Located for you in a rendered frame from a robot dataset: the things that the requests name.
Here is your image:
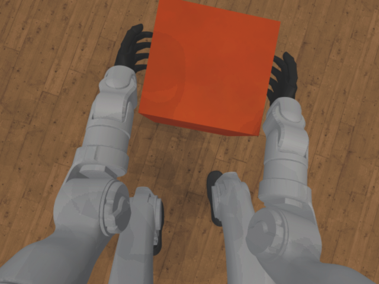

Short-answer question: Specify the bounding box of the robot right upper arm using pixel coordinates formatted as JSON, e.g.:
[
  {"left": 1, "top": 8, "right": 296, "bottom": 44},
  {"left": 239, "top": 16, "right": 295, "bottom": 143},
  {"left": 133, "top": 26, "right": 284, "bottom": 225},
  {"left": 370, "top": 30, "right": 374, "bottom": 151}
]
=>
[{"left": 245, "top": 206, "right": 376, "bottom": 284}]

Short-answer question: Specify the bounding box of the carton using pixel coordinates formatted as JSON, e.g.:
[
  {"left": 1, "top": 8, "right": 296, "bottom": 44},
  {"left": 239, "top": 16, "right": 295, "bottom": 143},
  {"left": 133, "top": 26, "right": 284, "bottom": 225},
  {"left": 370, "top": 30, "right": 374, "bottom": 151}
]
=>
[{"left": 138, "top": 0, "right": 281, "bottom": 136}]

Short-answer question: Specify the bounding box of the robot left hand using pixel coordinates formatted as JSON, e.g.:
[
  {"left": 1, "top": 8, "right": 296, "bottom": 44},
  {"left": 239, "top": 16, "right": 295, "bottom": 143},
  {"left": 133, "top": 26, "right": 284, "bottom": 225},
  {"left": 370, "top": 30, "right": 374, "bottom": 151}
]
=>
[{"left": 114, "top": 24, "right": 153, "bottom": 73}]

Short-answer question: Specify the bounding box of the robot left upper arm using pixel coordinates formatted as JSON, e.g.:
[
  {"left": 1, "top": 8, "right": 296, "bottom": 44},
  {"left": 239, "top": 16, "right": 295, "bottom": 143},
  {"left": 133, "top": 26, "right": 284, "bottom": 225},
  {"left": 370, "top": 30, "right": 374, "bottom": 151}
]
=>
[{"left": 0, "top": 178, "right": 131, "bottom": 284}]

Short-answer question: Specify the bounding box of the robot right forearm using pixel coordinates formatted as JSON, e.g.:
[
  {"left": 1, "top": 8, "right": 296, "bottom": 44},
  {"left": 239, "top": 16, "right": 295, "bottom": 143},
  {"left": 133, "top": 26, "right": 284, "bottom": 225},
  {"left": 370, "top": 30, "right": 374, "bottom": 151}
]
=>
[{"left": 258, "top": 97, "right": 319, "bottom": 230}]

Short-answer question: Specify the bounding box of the left robot thigh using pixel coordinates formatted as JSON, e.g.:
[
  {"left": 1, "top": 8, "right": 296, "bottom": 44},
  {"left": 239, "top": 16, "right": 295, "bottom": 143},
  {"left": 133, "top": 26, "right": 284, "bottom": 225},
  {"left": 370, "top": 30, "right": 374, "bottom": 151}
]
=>
[{"left": 108, "top": 193, "right": 162, "bottom": 284}]

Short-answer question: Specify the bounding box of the robot left foot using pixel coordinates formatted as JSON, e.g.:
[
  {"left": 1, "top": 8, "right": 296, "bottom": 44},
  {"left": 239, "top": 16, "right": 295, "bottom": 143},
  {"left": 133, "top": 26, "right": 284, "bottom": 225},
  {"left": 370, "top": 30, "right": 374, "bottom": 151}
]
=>
[{"left": 153, "top": 203, "right": 164, "bottom": 256}]

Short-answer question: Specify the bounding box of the robot right hand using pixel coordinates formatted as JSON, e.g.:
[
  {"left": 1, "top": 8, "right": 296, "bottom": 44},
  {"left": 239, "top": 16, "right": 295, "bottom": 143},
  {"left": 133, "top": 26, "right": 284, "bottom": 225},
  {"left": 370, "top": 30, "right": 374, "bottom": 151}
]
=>
[{"left": 267, "top": 52, "right": 298, "bottom": 106}]

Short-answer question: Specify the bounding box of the robot left forearm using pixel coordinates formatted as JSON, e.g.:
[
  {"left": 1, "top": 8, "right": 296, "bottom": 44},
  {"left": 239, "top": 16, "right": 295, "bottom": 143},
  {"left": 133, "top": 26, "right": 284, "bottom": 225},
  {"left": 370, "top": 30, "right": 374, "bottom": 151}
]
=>
[{"left": 53, "top": 65, "right": 137, "bottom": 224}]

